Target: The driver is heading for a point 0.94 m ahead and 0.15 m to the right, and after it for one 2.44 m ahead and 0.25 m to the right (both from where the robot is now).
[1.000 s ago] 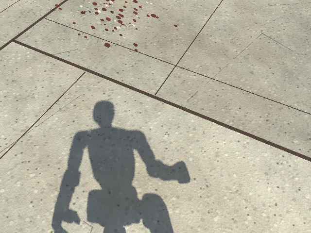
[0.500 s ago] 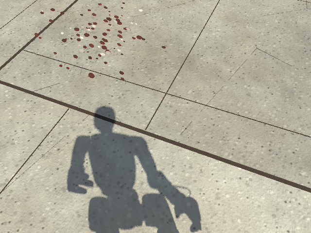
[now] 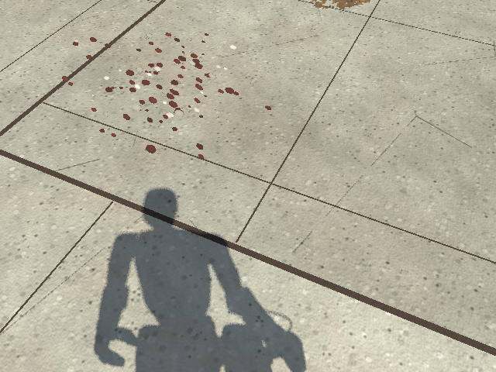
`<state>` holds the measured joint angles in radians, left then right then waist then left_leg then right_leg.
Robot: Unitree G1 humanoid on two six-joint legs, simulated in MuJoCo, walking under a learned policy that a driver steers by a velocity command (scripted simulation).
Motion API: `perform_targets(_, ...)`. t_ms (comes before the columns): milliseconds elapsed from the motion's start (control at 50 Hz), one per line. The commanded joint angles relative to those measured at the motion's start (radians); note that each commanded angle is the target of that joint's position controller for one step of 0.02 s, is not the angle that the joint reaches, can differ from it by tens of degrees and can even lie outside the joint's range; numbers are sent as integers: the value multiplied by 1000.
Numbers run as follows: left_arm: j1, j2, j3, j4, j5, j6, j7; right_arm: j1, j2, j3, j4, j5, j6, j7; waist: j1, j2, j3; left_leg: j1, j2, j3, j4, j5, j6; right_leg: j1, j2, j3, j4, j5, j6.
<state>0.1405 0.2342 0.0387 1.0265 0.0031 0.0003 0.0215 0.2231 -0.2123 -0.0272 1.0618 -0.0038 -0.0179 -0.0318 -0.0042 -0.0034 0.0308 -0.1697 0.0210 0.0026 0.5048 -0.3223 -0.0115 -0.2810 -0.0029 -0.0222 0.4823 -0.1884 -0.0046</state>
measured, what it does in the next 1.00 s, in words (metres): walks ahead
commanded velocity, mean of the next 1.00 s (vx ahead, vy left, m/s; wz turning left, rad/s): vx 0.19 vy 0.00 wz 0.00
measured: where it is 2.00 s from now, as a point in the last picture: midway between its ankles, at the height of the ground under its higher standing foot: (268, 261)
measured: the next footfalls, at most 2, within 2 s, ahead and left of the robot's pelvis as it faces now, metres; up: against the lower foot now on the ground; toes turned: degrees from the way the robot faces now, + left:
left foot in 1.14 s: +0.47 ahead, +0.12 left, +0.00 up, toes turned +3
right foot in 1.70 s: +0.76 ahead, -0.14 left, +0.00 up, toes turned -18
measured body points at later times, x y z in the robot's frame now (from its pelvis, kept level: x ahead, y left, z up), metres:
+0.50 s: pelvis +0.02 +0.00 +0.00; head +0.02 +0.01 +0.45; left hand +0.08 +0.26 -0.15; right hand +0.03 -0.25 -0.16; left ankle -0.03 +0.12 -0.74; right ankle +0.04 -0.12 -0.73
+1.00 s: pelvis +0.19 -0.02 +0.00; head +0.21 -0.03 +0.45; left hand +0.09 +0.21 -0.14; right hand +0.39 -0.26 -0.11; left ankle +0.37 +0.13 -0.69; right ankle +0.05 -0.12 -0.74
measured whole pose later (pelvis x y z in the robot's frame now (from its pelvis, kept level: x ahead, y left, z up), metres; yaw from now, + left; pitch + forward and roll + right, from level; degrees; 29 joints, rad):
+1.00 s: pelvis +0.19 -0.02 +0.00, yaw +0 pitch +1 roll +0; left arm 0.46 0.18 0.02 1.12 0.00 -0.08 0.01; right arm 0.01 -0.24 -0.06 0.92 0.03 -0.08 0.02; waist 0.09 0.03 0.01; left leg -0.66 0.09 0.02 0.67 -0.01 0.02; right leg 0.11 0.03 -0.06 0.17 -0.30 -0.04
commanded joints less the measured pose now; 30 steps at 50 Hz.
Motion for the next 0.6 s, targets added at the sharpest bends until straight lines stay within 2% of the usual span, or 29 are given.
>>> perform_targets(20, -14, 95, 17, -26, -3, -4, 5, 41, -120, -19, -17, 2, -3, -3, -4, 8, -55, -64, 38, -30, -94, 246, 28, 130, -37, 35, -26, 230, -37)
perform_targets(160, -13, 102, 19, 6, -5, 7, 13, 42, -108, -15, -3, 1, 3, -2, 0, 9, -44, -53, 29, -19, -100, 268, 27, 143, -39, 37, -22, 243, -34)
perform_targets(400, -18, 95, 20, 45, -5, 13, 19, 59, -94, -9, 16, -2, 6, -7, 4, 13, -14, -66, 20, -8, -126, 183, 24, 138, -38, 38, -39, 178, -26)
perform_targets(420, -1, 84, 18, 57, -5, 14, 19, 83, -88, -9, 29, 0, 7, -8, 3, 17, -33, -58, 13, -2, -137, 74, 29, 143, -23, 21, -36, 68, -26)
perform_targets(440, 2, 86, 20, 61, -9, 16, 19, 91, -99, -13, 32, 6, 10, -10, 2, 32, -13, -79, 11, -10, -148, -86, 47, 118, 2, -2, -13, -102, -28)
perform_targets(460, 1, 93, 24, 61, -13, 15, 19, 84, -122, -21, 23, 11, 11, -13, 1, 55, 22, -105, 25, -40, -163, -252, 75, 64, 23, -23, 20, -271, -32)
perform_targets(480, -14, 94, 26, 53, -13, 8, 18, 87, -140, -27, 13, 15, 9, -15, -7, 75, 67, -121, 59, -93, -193, -386, 104, -12, 31, -29, 51, -363, -36)
perform_targets(500, -42, 85, 24, 38, -13, -6, 14, 114, -158, -35, 11, 20, 1, -16, -25, 104, 103, -111, 116, -175, -238, -471, 139, -86, 34, -38, 108, -364, -36)
perform_targets(520, -62, 63, 20, 26, -18, -23, 6, 145, -186, -46, 15, 27, -10, -15, -35, 160, 127, -82, 203, -292, -298, -522, 184, -149, 38, -63, 202, -289, -34)
perform_targets(540, -71, 49, 18, 16, -22, -40, -3, 145, -204, -55, 16, 32, -22, -13, -35, 192, 158, -80, 283, -389, -330, -512, 227, -192, 2, -38, 280, -232, -45)
perform_targets(560, -68, 48, 18, 11, -28, -54, -13, 135, -189, -53, 10, 30, -33, -11, -24, 182, 172, -69, 313, -416, -331, -455, 242, -223, -26, -17, 307, -234, -60)
perform_targets(600, -14, 45, 20, 21, -39, -76, -25, 87, -165, -50, -10, 35, -45, -2, 21, 157, 164, -70, 276, -329, -273, -318, 206, -152, -35, -25, 182, -257, -86)
Velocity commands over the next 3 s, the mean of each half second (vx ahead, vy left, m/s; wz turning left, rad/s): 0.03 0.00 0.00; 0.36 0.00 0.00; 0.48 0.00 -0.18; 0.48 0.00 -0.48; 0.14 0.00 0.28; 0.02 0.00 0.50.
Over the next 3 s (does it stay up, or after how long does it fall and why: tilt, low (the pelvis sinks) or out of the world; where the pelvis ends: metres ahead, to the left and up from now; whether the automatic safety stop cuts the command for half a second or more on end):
stays up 0.95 -0.13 0.00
